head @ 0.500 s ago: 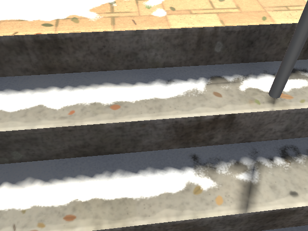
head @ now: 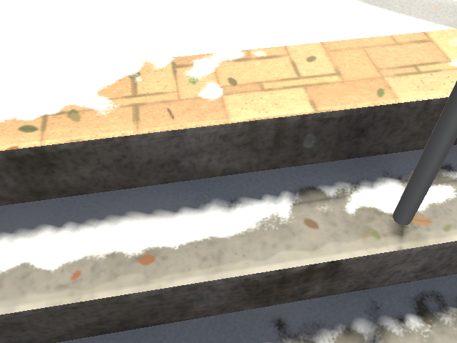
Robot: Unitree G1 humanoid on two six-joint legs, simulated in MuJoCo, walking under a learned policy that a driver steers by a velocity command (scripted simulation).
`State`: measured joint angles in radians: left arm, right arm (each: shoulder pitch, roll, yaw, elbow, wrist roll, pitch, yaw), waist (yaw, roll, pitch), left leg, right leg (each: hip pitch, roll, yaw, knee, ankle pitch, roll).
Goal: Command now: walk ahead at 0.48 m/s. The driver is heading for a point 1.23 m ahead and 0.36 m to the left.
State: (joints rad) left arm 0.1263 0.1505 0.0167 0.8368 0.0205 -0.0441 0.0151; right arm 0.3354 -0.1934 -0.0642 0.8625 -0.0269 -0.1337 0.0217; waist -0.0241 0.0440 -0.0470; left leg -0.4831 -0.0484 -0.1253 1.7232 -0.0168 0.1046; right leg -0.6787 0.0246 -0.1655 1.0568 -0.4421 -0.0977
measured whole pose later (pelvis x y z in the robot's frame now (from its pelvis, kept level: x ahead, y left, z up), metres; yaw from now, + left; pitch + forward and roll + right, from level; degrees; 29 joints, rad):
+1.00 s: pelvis +0.54 +0.00 +0.35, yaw +11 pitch +3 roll -2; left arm 0.10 0.17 0.05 0.76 0.01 -0.06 0.02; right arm 0.31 -0.18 -0.10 0.75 -0.05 -0.09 0.02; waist -0.05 0.03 -0.03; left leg -0.65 -0.05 -0.09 1.80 -0.03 0.12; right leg -0.65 -0.06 -0.20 1.07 -0.46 -0.05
